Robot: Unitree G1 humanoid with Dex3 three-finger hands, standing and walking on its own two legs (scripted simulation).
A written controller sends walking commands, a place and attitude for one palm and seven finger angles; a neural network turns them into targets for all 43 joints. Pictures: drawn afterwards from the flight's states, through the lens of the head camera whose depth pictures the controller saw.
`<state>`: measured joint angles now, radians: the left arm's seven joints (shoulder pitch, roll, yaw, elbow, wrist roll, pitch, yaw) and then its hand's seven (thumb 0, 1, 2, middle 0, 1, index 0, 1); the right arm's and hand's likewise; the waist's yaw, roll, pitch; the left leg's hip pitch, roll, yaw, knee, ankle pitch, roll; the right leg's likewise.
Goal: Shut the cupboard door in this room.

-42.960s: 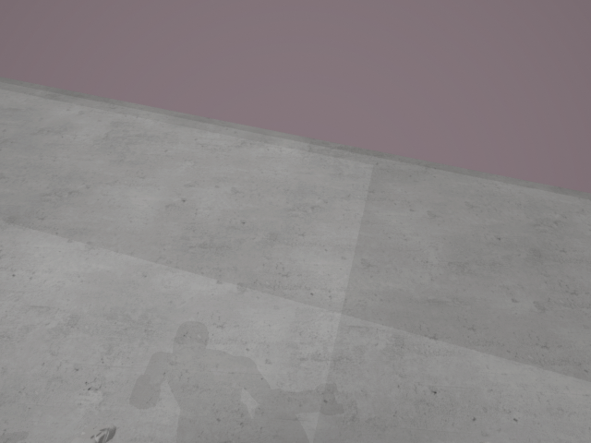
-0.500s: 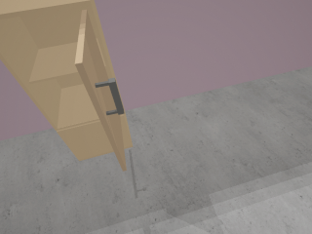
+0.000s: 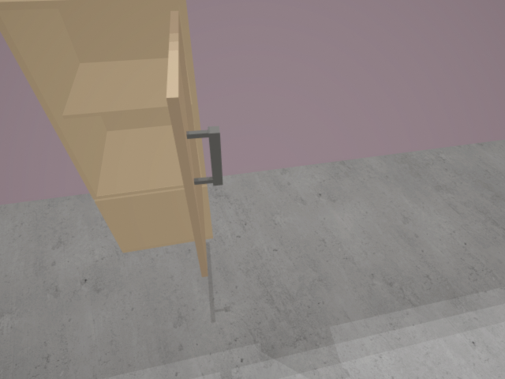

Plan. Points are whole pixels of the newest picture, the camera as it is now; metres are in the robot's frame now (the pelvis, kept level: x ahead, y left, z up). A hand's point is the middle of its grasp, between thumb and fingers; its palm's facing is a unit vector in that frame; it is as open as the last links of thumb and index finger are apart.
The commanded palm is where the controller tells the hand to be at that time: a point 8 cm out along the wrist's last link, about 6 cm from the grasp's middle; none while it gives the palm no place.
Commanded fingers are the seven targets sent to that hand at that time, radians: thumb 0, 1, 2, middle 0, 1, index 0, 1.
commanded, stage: stand and wait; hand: left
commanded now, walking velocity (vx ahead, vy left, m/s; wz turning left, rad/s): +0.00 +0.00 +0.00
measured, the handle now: (205, 158) +0.50 +0.14 +0.05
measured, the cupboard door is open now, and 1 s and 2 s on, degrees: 87 87 87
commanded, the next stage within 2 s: look at it before walking up in 0.18 s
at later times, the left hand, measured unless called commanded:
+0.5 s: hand out of the picture +0.00 +0.17 -0.18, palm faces +0.03 -0.99 -0.16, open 7.4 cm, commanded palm none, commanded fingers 0.00 0.90 0.90 -0.20 -0.30 -0.20 -0.30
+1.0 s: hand out of the picture -0.01 +0.18 -0.18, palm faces +0.03 -0.98 -0.17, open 7.4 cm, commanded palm none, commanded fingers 0.00 0.90 0.90 -0.20 -0.30 -0.20 -0.30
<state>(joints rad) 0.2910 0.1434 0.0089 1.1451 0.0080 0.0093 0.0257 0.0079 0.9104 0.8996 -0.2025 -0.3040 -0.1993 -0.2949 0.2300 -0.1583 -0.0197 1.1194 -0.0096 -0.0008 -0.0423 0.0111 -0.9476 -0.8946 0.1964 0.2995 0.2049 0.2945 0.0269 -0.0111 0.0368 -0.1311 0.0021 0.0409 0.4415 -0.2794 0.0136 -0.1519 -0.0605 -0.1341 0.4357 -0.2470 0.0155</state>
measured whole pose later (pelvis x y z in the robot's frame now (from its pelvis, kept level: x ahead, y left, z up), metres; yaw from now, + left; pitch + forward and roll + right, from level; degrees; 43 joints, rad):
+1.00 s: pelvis +0.00 +0.01 +0.00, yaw -2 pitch -2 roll +0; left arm 0.30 0.15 0.02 1.14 0.01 0.00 0.03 0.01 0.91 0.90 -0.20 -0.30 -0.20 -0.29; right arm 0.27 -0.13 -0.02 1.14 -0.01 -0.02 -0.05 0.00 -0.91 -0.89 0.20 0.30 0.20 0.29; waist 0.02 -0.01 0.05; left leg -0.10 0.00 0.08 0.42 -0.28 0.03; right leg -0.14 -0.06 -0.09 0.42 -0.23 0.03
